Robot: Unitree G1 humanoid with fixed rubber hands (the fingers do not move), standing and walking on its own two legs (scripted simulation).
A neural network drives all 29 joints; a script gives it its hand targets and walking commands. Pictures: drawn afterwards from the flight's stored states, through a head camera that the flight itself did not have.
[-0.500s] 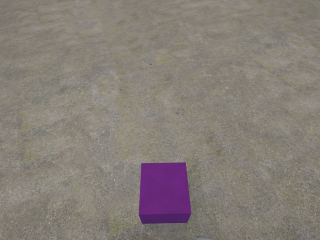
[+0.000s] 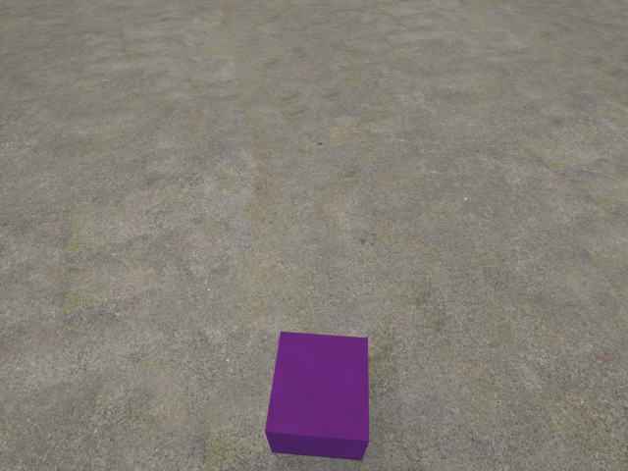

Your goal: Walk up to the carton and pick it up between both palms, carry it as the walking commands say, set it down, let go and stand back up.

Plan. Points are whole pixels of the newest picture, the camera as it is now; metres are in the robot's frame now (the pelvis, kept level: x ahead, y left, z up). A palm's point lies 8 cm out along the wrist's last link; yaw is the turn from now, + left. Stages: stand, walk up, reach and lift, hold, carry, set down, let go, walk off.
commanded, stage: walk up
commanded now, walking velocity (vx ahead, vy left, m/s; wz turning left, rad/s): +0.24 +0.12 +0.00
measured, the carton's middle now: (320, 394) +0.44 +0.02 -0.67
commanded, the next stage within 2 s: none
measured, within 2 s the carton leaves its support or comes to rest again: neither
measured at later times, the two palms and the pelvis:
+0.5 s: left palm out of the picture +0.05 +0.29 -0.14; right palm out of the picture +0.06 -0.15 -0.14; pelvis +0.07 +0.06 +0.00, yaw -2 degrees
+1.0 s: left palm out of the picture -0.04 +0.23 -0.11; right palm out of the picture -0.03 -0.26 -0.13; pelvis -0.05 -0.01 +0.01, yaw -3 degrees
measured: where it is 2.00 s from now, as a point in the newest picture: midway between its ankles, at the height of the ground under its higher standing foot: outside the picture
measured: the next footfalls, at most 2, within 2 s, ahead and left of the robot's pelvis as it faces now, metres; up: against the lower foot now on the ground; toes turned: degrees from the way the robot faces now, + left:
left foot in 0.16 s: +0.11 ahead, +0.16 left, +0.00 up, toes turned +6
left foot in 1.22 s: -0.12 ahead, +0.11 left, +0.00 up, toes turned +5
